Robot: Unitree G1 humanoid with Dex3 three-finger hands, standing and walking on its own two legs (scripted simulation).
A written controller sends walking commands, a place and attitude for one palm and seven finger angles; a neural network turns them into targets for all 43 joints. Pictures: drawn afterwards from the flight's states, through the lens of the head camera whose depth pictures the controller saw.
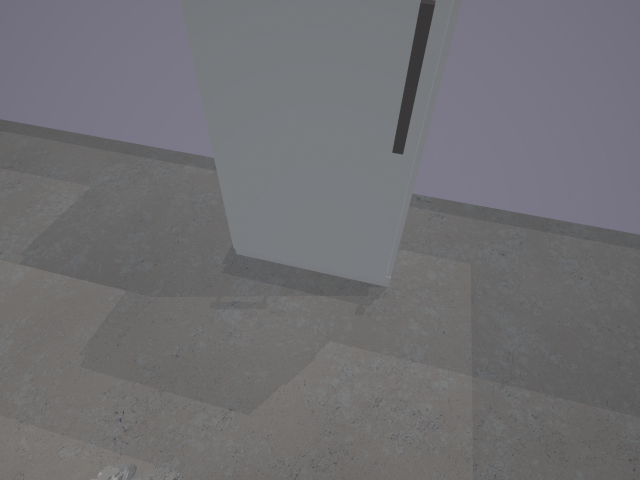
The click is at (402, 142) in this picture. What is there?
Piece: fridge door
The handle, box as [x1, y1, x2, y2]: [392, 0, 435, 153]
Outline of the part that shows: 435,0 421,0 392,152 402,153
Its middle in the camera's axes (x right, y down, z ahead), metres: +0.20 -0.35 +0.86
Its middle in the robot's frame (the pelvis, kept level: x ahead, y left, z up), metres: +0.89 -0.15 +0.09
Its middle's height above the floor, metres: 0.86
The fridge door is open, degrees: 0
